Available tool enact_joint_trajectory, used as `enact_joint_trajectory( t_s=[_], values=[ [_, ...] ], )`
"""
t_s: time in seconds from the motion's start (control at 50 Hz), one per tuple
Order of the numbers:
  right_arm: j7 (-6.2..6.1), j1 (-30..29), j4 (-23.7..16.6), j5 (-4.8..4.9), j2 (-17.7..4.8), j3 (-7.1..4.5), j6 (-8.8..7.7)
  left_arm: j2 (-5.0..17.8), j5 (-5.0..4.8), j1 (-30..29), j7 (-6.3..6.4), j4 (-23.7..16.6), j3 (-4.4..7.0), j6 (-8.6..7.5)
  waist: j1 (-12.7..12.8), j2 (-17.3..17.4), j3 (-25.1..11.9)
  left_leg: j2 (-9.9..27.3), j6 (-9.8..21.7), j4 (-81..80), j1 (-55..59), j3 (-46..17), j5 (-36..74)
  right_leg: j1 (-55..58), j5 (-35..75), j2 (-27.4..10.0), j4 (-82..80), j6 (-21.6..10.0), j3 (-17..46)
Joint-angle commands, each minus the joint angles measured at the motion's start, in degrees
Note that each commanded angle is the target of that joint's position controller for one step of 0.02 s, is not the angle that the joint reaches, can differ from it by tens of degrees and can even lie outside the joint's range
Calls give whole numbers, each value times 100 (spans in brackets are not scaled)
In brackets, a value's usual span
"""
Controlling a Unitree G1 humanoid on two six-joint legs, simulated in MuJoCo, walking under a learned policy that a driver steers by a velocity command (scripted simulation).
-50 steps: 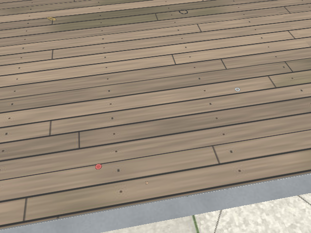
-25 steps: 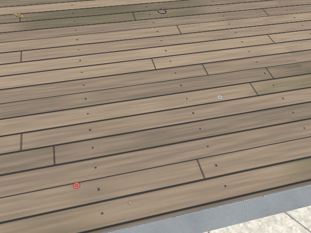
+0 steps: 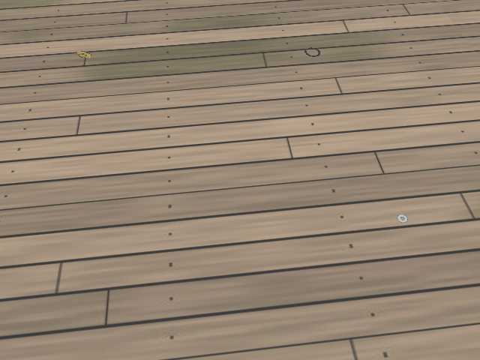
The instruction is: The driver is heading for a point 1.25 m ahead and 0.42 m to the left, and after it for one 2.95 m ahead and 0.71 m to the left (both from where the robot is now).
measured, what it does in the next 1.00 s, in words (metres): goes down, turning left: left foot, then right foot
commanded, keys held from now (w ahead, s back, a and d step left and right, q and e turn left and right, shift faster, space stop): w+q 0.90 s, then w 0.10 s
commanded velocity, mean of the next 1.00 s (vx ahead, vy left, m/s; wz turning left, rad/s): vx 0.50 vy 0.00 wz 0.46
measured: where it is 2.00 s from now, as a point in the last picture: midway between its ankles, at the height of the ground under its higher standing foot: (138, 191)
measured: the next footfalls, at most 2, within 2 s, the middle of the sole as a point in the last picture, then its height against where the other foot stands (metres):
left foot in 0.24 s outside the picture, level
right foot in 0.70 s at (253, 303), level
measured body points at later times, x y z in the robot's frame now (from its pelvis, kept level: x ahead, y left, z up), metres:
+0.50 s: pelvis +0.31 +0.10 -0.02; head +0.35 +0.12 +0.43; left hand +0.42 +0.39 -0.12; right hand +0.45 -0.15 -0.13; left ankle +0.30 +0.17 -0.76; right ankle +0.35 -0.08 -0.69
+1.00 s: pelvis +0.60 +0.14 -0.05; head +0.62 +0.16 +0.39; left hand +0.50 +0.40 -0.18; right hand +0.87 -0.02 -0.15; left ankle +0.61 +0.32 -0.74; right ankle +0.64 +0.03 -0.80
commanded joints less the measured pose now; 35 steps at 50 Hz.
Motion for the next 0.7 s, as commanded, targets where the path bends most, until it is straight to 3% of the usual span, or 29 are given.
enact_joint_trajectory(
  t_s=[0.02,0.06,0.14,0.2,0.24,0.26,0.28,0.3,0.32,0.34,0.36,0.38,0.4,0.42,0.46,0.5,0.54,0.58,0.62,0.68,0.7],
  values=[
    [88,-35,-241,26,-212,-25,-137,1004,5,-376,68,-394,217,-131,-164,-451,-2,-99,6,-716,604,162,1191,-519,1244,-1429,-680,-801,522],
    [175,-372,-338,103,-281,-45,-197,966,-41,-116,82,-243,207,-140,11,-464,134,-106,112,-1154,387,25,1726,-124,935,-1535,-463,-733,429],
    [382,-990,-664,175,-242,-11,-193,968,-34,236,139,-37,230,21,264,-334,385,-225,344,-1830,-362,-119,1220,843,752,-1869,91,-628,345],
    [505,-1113,-779,172,-194,14,-146,1083,-46,271,208,-3,276,140,276,-391,395,-355,368,-2108,-117,20,822,1062,1183,-2036,604,-472,298],
    [479,-617,-726,121,-393,-91,-112,1231,-66,153,213,-49,313,189,-12,-394,69,-650,506,-2079,656,329,83,1124,2750,-1984,1418,-349,183],
    [436,-493,-658,55,-568,-197,-116,1165,-135,347,200,-92,298,212,9,-346,-193,-1062,566,-2140,1182,655,-252,1079,3622,-1730,1901,-245,-40],
    [411,-1,-526,41,-584,-294,-144,1112,-132,358,206,-119,252,246,-323,-358,-508,-1289,715,-2276,2270,763,-314,537,3778,-1473,2803,-6,-348],
    [384,874,-418,-2,-644,-402,-158,1032,-74,-11,195,-253,214,191,-1019,-47,-1047,-864,1230,-2219,4637,-97,453,-1391,3773,-1016,4550,463,-551],
    [368,1636,-149,-59,-1052,-463,-158,766,-50,-7,188,-501,72,18,-1225,1015,-1724,367,1949,-2370,6285,-2161,1061,-3106,-461,-369,6761,763,-168],
    [336,1840,-89,-34,-1040,-433,-119,876,-85,-219,167,-680,57,-147,-1185,977,-2331,632,2012,-2404,6607,-2789,1333,-3226,-2157,-365,7100,580,689],
    [306,1478,-173,-6,-1038,-444,-96,954,-118,-679,141,-901,57,-229,-1118,503,-1721,563,1850,-2607,6021,-2507,1356,-3430,-2158,-632,6666,424,892],
    [274,1134,-234,28,-838,-400,-95,925,-76,-1124,159,-1003,46,-258,-995,-23,-1213,397,1724,-2698,5402,-2195,1482,-3469,-1957,-840,6054,337,872],
    [251,874,-261,48,-704,-357,-90,873,9,-1381,180,-1045,54,-263,-855,-261,-628,195,1650,-2854,4708,-1973,1781,-3472,-1720,-898,5631,380,727],
    [189,766,-270,43,-590,-335,-85,750,18,-1357,181,-1046,48,-235,-675,-241,-420,58,1693,-3048,4273,-1885,1793,-3304,-1380,-956,5160,436,701],
    [102,763,-315,10,-571,-348,-99,634,67,-1151,135,-990,18,-208,-530,-34,-358,68,1865,-3354,3878,-1971,1923,-3106,-978,-944,4767,579,666],
    [-22,857,-256,114,-609,-370,-162,649,76,-1389,108,-1019,30,-272,-487,36,-82,-108,1778,-3565,3338,-1702,1650,-3054,-200,-917,3771,656,651],
    [-143,758,-214,127,-570,-356,-72,411,154,-1958,56,-1141,-62,-384,-620,131,149,-617,1492,-3585,2344,-1135,835,-2132,1385,-588,2015,682,394],
    [-163,1028,-79,66,-638,-398,-40,400,115,-2099,-30,-1202,-29,-415,-763,299,111,-706,1244,-3609,1735,-1272,-316,-1109,2809,-336,1294,621,451],
    [-207,1132,-3,135,-554,-427,-79,604,15,-2116,-31,-1286,41,-389,-658,347,193,-601,1083,-3285,1766,-1666,-1050,-864,3029,-523,1112,553,892],
    [-250,1115,-58,131,-373,-455,-20,736,42,-1685,26,-1145,120,-382,-366,90,49,-575,921,-2268,2195,-1952,-1168,-602,2413,-696,1047,462,1091],
    [-217,1122,-77,122,-239,-433,11,711,71,-1311,34,-1012,152,-391,-186,-131,-114,-760,775,-1505,2222,-1816,-1220,-201,2252,-821,954,412,1074]
  ],
)
Keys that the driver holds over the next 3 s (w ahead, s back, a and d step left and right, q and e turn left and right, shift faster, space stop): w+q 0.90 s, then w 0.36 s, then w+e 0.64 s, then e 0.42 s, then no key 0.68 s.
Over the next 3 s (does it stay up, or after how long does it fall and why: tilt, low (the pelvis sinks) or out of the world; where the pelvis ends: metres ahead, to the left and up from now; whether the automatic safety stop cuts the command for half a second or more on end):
stays up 1.20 0.47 -0.06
